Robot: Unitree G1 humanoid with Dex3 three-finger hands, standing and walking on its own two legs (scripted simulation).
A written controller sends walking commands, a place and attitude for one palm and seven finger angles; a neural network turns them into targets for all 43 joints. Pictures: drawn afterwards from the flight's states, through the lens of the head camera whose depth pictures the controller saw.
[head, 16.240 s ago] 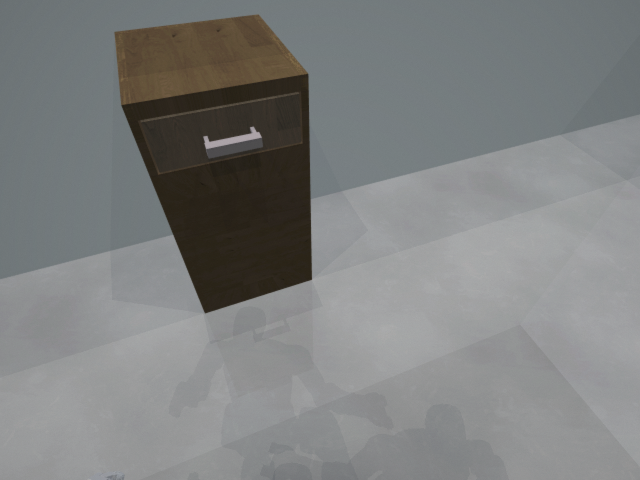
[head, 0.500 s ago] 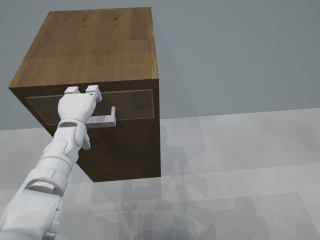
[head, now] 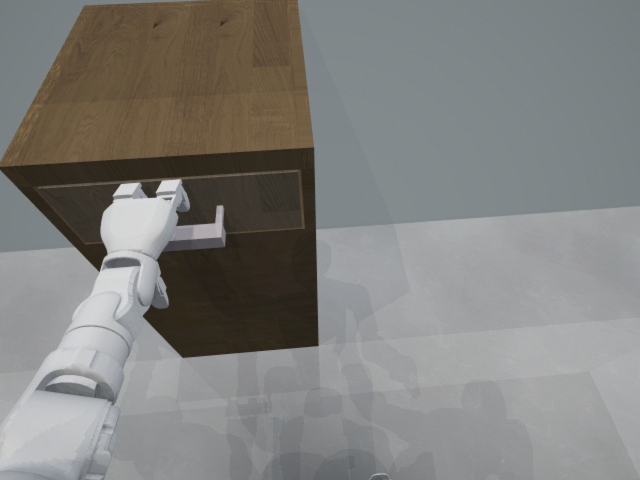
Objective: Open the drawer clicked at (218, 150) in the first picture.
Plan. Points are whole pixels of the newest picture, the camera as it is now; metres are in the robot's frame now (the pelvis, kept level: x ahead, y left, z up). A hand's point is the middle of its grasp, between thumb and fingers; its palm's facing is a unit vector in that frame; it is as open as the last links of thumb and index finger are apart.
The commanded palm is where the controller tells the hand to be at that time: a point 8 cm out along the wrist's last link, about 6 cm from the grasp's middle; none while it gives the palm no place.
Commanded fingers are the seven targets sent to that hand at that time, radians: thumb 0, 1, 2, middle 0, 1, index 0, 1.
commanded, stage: lower the fingers behind the handle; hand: left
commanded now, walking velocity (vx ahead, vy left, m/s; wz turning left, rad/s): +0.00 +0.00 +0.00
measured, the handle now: (181, 226) +0.48 +0.23 -0.02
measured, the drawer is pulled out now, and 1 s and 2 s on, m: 0.00 0.00 0.00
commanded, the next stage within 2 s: close the thumb around the handle in 1.20 s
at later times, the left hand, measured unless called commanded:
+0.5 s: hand (171, 254) +0.43 +0.23 -0.02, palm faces -0.03 -0.02 -1.00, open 13.9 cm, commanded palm +0.41 +0.22 +0.03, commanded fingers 0.00 -0.50 0.30 -0.30 -1.20 -0.30 -1.20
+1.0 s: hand (179, 261) +0.43 +0.23 -0.04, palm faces -0.03 -0.02 -1.00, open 13.9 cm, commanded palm +0.41 +0.22 +0.01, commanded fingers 0.00 -0.50 0.30 -0.30 -1.20 -0.30 -1.20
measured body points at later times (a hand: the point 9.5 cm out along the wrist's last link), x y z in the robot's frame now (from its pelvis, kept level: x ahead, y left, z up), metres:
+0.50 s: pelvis -0.01 +0.00 -0.01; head +0.08 +0.00 +0.43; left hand +0.42 +0.23 +0.03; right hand +0.04 -0.27 -0.15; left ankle -0.03 +0.09 -0.71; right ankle +0.00 -0.11 -0.71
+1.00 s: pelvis -0.01 +0.00 -0.03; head +0.09 -0.01 +0.41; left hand +0.43 +0.22 +0.01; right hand +0.03 -0.27 -0.16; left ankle -0.03 +0.09 -0.71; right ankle +0.00 -0.11 -0.71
